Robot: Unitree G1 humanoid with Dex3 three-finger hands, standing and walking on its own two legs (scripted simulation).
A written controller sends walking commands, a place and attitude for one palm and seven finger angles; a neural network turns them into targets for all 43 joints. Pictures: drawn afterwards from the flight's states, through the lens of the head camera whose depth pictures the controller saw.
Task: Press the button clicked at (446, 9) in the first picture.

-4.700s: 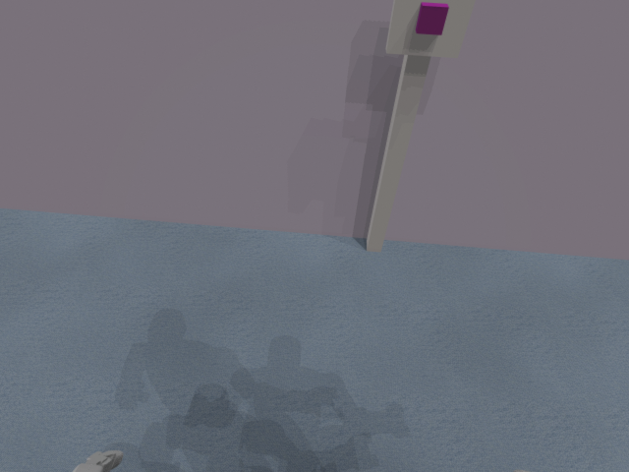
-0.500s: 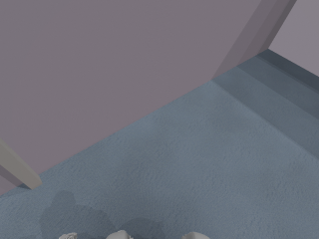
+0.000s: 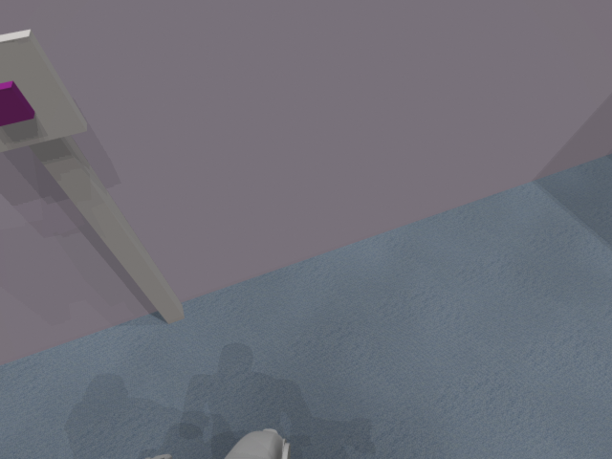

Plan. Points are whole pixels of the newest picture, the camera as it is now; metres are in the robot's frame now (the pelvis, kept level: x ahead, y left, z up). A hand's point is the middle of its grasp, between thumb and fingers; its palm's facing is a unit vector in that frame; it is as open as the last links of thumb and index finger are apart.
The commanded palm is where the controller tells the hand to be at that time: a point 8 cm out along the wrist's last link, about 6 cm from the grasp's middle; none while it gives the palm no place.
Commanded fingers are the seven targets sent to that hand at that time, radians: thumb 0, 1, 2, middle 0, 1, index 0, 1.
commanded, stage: turn to face it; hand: left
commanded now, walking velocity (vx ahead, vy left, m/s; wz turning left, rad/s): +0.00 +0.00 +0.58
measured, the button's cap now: (5, 103) +0.62 +0.54 +0.15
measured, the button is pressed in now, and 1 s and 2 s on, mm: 0 0 0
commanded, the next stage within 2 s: take the last steps up to it in 0.58 s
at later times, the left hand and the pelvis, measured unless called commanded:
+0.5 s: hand out of the picture -0.01 +0.26 -0.17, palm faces +0.28 -0.92 -0.26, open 7.4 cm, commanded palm none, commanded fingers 0.00 0.90 0.90 -0.20 -0.30 -0.20 -0.30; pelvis -0.01 +0.04 +0.00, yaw +14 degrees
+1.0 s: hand out of the picture -0.06 +0.17 -0.15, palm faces +0.44 -0.86 -0.24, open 7.3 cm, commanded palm none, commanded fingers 0.00 0.90 0.90 -0.20 -0.30 -0.20 -0.30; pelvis +0.02 +0.01 +0.01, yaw +23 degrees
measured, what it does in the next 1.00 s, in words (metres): steps on the spot, turning left: left foot, then right foot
